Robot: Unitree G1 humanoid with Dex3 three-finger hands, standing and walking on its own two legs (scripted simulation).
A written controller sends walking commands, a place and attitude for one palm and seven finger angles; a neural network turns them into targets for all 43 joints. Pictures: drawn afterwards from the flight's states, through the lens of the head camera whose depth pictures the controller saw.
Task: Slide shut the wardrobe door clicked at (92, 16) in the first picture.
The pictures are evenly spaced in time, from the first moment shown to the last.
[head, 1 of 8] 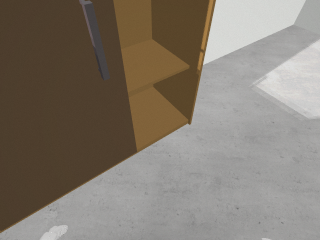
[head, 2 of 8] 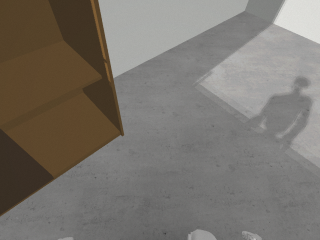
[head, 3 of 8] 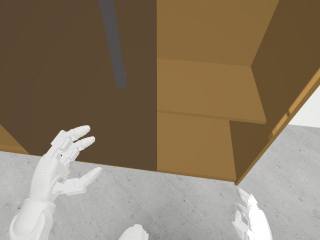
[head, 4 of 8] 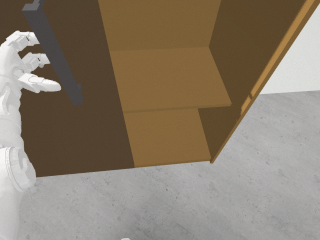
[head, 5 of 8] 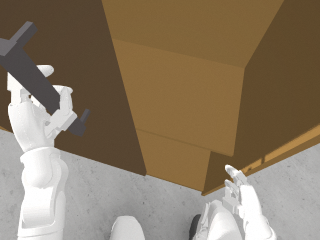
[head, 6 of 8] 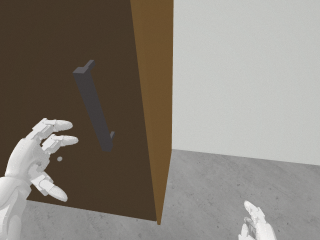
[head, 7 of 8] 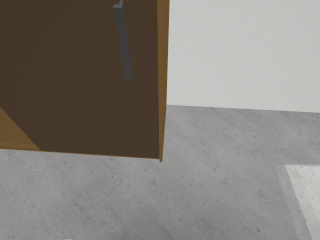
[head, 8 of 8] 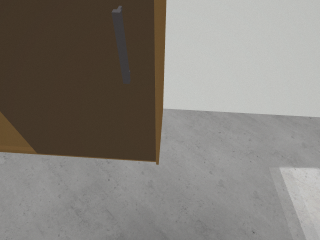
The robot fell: no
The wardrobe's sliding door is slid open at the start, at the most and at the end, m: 0.50 0.50 0.00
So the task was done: yes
